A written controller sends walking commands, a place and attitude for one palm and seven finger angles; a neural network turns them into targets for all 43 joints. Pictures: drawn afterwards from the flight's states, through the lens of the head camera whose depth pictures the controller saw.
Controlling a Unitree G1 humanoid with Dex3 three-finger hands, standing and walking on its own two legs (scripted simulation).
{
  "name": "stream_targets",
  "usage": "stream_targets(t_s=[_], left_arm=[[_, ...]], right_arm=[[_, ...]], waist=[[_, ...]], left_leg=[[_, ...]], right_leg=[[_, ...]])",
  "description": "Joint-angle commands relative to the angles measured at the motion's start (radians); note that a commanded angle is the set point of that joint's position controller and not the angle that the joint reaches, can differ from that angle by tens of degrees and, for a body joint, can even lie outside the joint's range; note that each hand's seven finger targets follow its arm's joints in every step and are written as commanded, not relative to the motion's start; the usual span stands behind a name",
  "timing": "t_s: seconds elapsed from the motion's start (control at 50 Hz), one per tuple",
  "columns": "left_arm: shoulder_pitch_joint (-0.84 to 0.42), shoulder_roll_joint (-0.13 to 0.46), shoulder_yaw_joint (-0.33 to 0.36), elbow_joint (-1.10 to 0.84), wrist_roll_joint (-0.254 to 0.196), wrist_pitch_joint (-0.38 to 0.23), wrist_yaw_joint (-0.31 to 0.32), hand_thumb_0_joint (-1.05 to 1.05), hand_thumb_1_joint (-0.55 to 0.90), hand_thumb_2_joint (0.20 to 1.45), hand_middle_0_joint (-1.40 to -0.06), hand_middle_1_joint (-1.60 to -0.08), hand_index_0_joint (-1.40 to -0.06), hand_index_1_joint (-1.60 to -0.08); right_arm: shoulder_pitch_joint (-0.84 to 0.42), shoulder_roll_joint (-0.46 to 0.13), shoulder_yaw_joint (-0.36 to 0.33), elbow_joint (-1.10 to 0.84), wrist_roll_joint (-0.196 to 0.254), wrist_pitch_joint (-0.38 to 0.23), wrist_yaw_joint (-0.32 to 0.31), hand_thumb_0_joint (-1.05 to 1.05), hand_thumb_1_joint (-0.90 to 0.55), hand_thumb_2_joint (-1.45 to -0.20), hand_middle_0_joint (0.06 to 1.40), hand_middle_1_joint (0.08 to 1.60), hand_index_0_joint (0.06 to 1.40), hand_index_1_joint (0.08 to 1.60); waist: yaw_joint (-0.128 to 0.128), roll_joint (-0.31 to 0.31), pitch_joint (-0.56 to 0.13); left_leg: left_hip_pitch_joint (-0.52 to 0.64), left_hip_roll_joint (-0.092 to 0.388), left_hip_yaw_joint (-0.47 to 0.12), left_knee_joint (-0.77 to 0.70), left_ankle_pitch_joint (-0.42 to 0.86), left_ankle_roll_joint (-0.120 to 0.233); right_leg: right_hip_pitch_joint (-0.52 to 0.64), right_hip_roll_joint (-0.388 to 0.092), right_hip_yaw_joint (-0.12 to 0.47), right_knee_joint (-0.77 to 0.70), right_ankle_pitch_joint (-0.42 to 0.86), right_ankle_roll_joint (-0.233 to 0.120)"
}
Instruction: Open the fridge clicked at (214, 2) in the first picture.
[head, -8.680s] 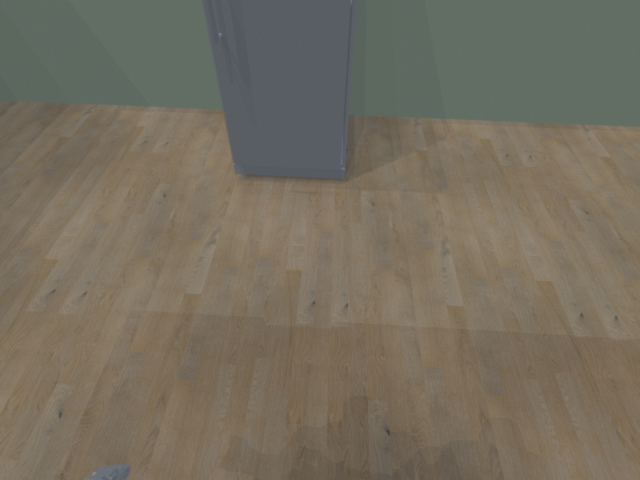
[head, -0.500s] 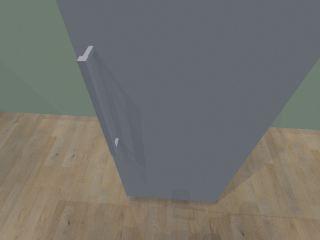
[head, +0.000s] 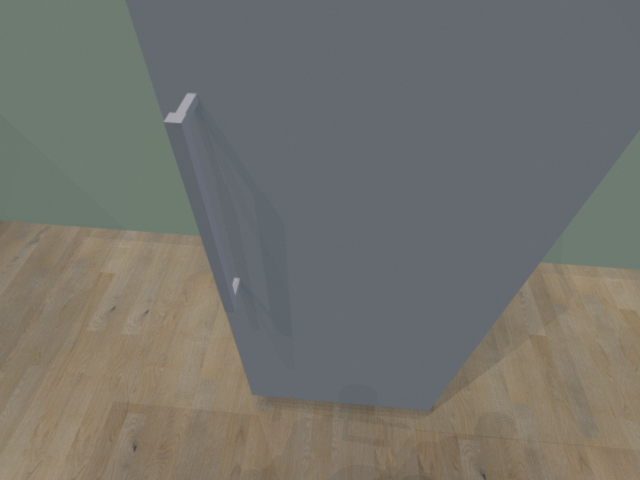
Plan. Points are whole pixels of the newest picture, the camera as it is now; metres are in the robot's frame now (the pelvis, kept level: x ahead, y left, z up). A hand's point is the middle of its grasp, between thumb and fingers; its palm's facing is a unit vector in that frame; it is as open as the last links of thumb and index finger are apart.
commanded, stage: look again from close up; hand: left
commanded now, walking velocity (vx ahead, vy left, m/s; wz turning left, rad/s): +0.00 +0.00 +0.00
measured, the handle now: (214, 226) +0.41 +0.18 +0.08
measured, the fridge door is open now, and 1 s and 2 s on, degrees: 0 0 0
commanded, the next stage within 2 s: shuffle to correct the standing spot in 0.08 s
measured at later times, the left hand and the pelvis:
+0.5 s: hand out of the picture +0.00 +0.20 -0.18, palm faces +0.03 -0.97 -0.25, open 7.4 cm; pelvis -0.04 +0.01 -0.01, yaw -1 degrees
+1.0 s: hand out of the picture -0.09 +0.16 -0.19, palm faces +0.05 -0.99 -0.14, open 7.4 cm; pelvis -0.04 +0.01 -0.01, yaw +1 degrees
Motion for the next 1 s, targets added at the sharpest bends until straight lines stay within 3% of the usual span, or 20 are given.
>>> stream_targets(t_s=[0.0, 0.16, 0.2, 0.24, 0.34, 0.44, 0.5, 0.54, 0.56, 0.58, 0.64, 0.68, 0.74, 0.78, 0.82, 0.88, 0.9, 0.92, 0.94, 0.98], left_arm=[[0.050, 0.128, 0.024, -0.033, 0.000, -0.010, 0.010, 0.000, 0.900, 0.900, -0.200, -0.300, -0.200, -0.300], [0.062, 0.122, 0.023, -0.028, -0.002, -0.012, 0.012, 0.000, 0.900, 0.900, -0.200, -0.300, -0.200, -0.300], [0.042, 0.160, 0.037, -0.052, 0.002, -0.013, 0.013, 0.000, 0.900, 0.900, -0.200, -0.300, -0.200, -0.300], [0.067, 0.109, 0.034, -0.058, -0.001, 0.002, 0.021, 0.000, 0.900, 0.900, -0.200, -0.300, -0.200, -0.300], [0.068, 0.126, 0.053, -0.103, 0.000, 0.020, 0.025, 0.000, 0.900, 0.900, -0.200, -0.300, -0.200, -0.300], [0.054, 0.142, 0.067, -0.147, 0.004, 0.036, 0.023, 0.000, 0.900, 0.900, -0.200, -0.300, -0.200, -0.300], [0.011, 0.123, 0.054, -0.162, 0.010, 0.034, 0.018, 0.000, 0.900, 0.900, -0.200, -0.300, -0.200, -0.300], [-0.020, 0.133, 0.050, -0.168, 0.012, 0.030, 0.011, 0.000, 0.900, 0.900, -0.200, -0.300, -0.200, -0.300], [-0.011, 0.139, 0.052, -0.162, 0.012, 0.026, 0.007, 0.000, 0.900, 0.900, -0.200, -0.300, -0.200, -0.300], [0.019, 0.116, 0.048, -0.145, 0.011, 0.027, 0.005, 0.000, 0.900, 0.900, -0.200, -0.300, -0.200, -0.300], [0.123, 0.044, 0.034, -0.094, 0.012, 0.026, 0.000, 0.000, 0.900, 0.900, -0.200, -0.300, -0.200, -0.300], [0.160, 0.020, 0.030, -0.074, 0.010, 0.022, -0.003, 0.000, 0.900, 0.900, -0.200, -0.300, -0.200, -0.300], [0.189, 0.018, 0.024, -0.051, 0.007, 0.005, -0.001, 0.000, 0.900, 0.900, -0.200, -0.300, -0.200, -0.300], [0.170, 0.040, 0.021, -0.046, 0.002, -0.007, 0.003, 0.000, 0.900, 0.900, -0.200, -0.300, -0.200, -0.300], [0.131, 0.050, 0.019, -0.046, -0.002, -0.009, 0.005, 0.000, 0.900, 0.900, -0.200, -0.300, -0.200, -0.300], [0.136, 0.037, 0.017, -0.032, -0.004, -0.004, 0.009, 0.000, 0.900, 0.900, -0.200, -0.300, -0.200, -0.300], [0.153, 0.031, 0.017, -0.027, -0.004, -0.006, 0.010, 0.000, 0.900, 0.900, -0.200, -0.300, -0.200, -0.300], [0.238, 0.036, 0.009, 0.005, 0.015, -0.037, 0.047, 0.000, 0.900, 0.900, -0.200, -0.300, -0.200, -0.300], [0.171, 0.071, 0.009, -0.046, 0.009, -0.042, 0.043, 0.000, 0.900, 0.900, -0.200, -0.300, -0.200, -0.300], [0.139, 0.050, 0.008, -0.071, 0.004, -0.040, 0.037, 0.000, 0.900, 0.900, -0.200, -0.300, -0.200, -0.300]], right_arm=[[0.033, -0.120, -0.017, -0.030, 0.004, -0.019, -0.012, 0.000, -0.900, -0.900, 0.200, 0.300, 0.200, 0.300], [0.043, -0.114, -0.019, -0.027, 0.004, -0.018, -0.012, 0.000, -0.900, -0.900, 0.200, 0.300, 0.200, 0.300], [0.027, -0.144, -0.033, -0.047, 0.007, -0.020, -0.014, 0.000, -0.900, -0.900, 0.200, 0.300, 0.200, 0.300], [0.057, -0.090, -0.028, -0.055, 0.005, -0.009, -0.015, 0.000, -0.900, -0.900, 0.200, 0.300, 0.200, 0.300], [0.057, -0.115, -0.055, -0.107, 0.002, 0.017, -0.017, 0.000, -0.900, -0.900, 0.200, 0.300, 0.200, 0.300], [0.036, -0.110, -0.071, -0.166, -0.003, 0.038, -0.010, 0.000, -0.900, -0.900, 0.200, 0.300, 0.200, 0.300], [0.064, -0.064, -0.062, -0.161, -0.004, 0.034, 0.000, 0.000, -0.900, -0.900, 0.200, 0.300, 0.200, 0.300], [0.075, -0.096, -0.061, -0.143, -0.007, 0.027, 0.007, 0.000, -0.900, -0.900, 0.200, 0.300, 0.200, 0.300], [0.069, -0.127, -0.062, -0.136, -0.011, 0.021, 0.008, 0.000, -0.900, -0.900, 0.200, 0.300, 0.200, 0.300], [0.069, -0.123, -0.057, -0.124, -0.015, 0.018, 0.009, 0.000, -0.900, -0.900, 0.200, 0.300, 0.200, 0.300], [0.086, -0.100, -0.047, -0.102, -0.017, 0.015, 0.006, 0.000, -0.900, -0.900, 0.200, 0.300, 0.200, 0.300], [0.092, -0.104, -0.048, -0.093, -0.015, 0.012, 0.001, 0.000, -0.900, -0.900, 0.200, 0.300, 0.200, 0.300], [0.098, -0.078, -0.042, -0.082, -0.007, 0.003, -0.003, 0.000, -0.900, -0.900, 0.200, 0.300, 0.200, 0.300], [0.116, -0.037, -0.032, -0.072, -0.002, -0.004, -0.003, 0.000, -0.900, -0.900, 0.200, 0.300, 0.200, 0.300], [0.145, -0.019, -0.026, -0.053, 0.001, 0.002, -0.002, 0.000, -0.900, -0.900, 0.200, 0.300, 0.200, 0.300], [0.178, -0.005, -0.023, -0.026, 0.000, 0.006, -0.003, 0.000, -0.900, -0.900, 0.200, 0.300, 0.200, 0.300], [0.179, -0.002, -0.023, -0.021, 0.002, 0.003, -0.006, 0.000, -0.900, -0.900, 0.200, 0.300, 0.200, 0.300], [0.066, -0.056, -0.018, -0.097, 0.005, -0.010, 0.005, 0.000, -0.900, -0.900, 0.200, 0.300, 0.200, 0.300], [0.126, 0.005, -0.020, -0.132, 0.007, -0.006, 0.011, 0.000, -0.900, -0.900, 0.200, 0.300, 0.200, 0.300], [0.189, -0.009, -0.017, -0.121, 0.002, -0.007, 0.013, 0.000, -0.900, -0.900, 0.200, 0.300, 0.200, 0.300]], waist=[[0.001, 0.017, -0.009], [0.002, 0.003, -0.016], [0.005, 0.005, 0.007], [0.006, 0.024, -0.025], [0.010, 0.030, -0.056], [0.007, -0.044, -0.043], [-0.020, -0.098, -0.018], [-0.033, -0.056, 0.024], [-0.027, -0.012, 0.035], [-0.015, 0.043, 0.043], [0.007, 0.104, 0.040], [0.014, 0.144, 0.036], [0.025, 0.072, 0.019], [0.008, -0.020, 0.034], [-0.019, -0.068, 0.073], [-0.027, -0.036, 0.110], [-0.021, -0.005, 0.102], [0.024, 0.004, 0.113], [-0.054, -0.004, 0.044], [-0.071, 0.053, 0.021]], left_leg=[[0.065, 0.075, -0.037, -0.036, 0.224, 0.041], [0.064, 0.072, -0.035, -0.032, 0.227, 0.039], [0.052, 0.074, -0.040, -0.026, 0.287, 0.044], [0.057, 0.073, -0.024, 0.003, 0.376, 0.035], [0.054, 0.086, -0.017, 0.066, 0.456, 0.043], [-0.033, 0.055, -0.008, 0.134, 0.220, 0.035], [-0.008, 0.022, -0.009, 0.114, -0.057, 0.028], [-0.019, 0.035, -0.061, 0.027, -0.201, 0.039], [-0.044, 0.049, -0.100, -0.037, -0.292, 0.049], [-0.095, 0.062, -0.137, -0.101, -0.391, 0.055], [-0.156, 0.087, -0.186, -0.177, -0.464, 0.072], [-0.162, 0.103, -0.203, -0.213, -0.465, 0.082], [-0.142, 0.081, -0.152, -0.145, -0.338, 0.075], [-0.088, 0.032, -0.068, -0.037, -0.147, 0.047], [-0.033, 0.023, -0.034, -0.002, -0.080, 0.029], [-0.012, 0.028, -0.034, 0.008, -0.040, 0.026], [-0.008, 0.036, -0.036, 0.004, -0.006, 0.030], [-0.081, 0.039, -0.031, 0.195, 0.028, 0.014], [-0.067, 0.024, -0.007, 0.186, -0.105, 0.023], [-0.054, 0.029, -0.016, 0.159, -0.062, 0.038]], right_leg=[[-0.077, -0.081, 0.045, -0.074, 0.219, -0.028], [-0.071, -0.085, 0.039, -0.075, 0.238, -0.027], [-0.081, -0.091, 0.048, -0.053, 0.314, -0.035], [-0.079, -0.098, 0.047, -0.002, 0.369, -0.030], [-0.117, -0.098, 0.052, 0.084, 0.384, -0.034], [-0.182, -0.143, 0.135, 0.071, 0.258, -0.069], [-0.308, -0.144, 0.153, -0.016, -0.083, -0.083], [-0.369, -0.093, 0.116, -0.037, -0.321, -0.061], [-0.354, -0.064, 0.093, -0.030, -0.359, -0.047], [-0.313, -0.041, 0.065, -0.011, -0.356, -0.032], [-0.217, -0.002, 0.002, 0.079, -0.234, -0.034], [-0.188, 0.015, -0.020, 0.113, -0.151, -0.037], [-0.145, -0.016, 0.032, 0.023, -0.095, -0.044], [-0.186, -0.071, 0.109, -0.070, -0.099, -0.056], [-0.271, -0.085, 0.111, -0.116, -0.175, -0.054], [-0.320, -0.073, 0.098, -0.118, -0.186, -0.051], [-0.296, -0.065, 0.088, -0.104, -0.131, -0.049], [-0.278, -0.084, 0.177, -0.136, 0.147, -0.046], [-0.287, -0.133, 0.184, -0.134, -0.030, -0.068], [-0.295, -0.077, 0.132, -0.063, -0.132, -0.085]])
